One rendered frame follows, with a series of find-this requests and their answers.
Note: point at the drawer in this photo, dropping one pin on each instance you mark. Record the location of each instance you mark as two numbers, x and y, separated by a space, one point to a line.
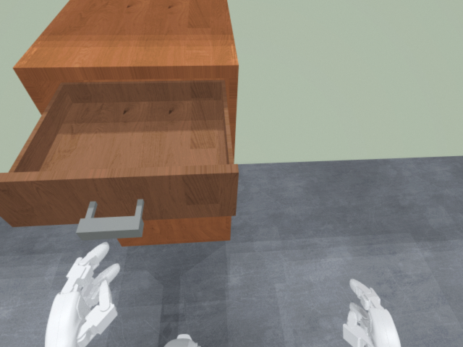
166 142

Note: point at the handle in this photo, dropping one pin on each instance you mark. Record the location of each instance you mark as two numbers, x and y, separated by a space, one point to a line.
90 228

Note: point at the right robot hand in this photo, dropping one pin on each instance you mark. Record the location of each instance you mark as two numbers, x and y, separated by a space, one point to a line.
377 329

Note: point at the robot left shin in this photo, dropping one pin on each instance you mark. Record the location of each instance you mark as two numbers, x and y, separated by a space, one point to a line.
184 336

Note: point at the left robot hand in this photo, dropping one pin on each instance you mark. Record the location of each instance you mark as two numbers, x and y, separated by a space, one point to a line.
71 306

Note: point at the cabinet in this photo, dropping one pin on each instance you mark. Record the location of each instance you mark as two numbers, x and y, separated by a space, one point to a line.
134 41

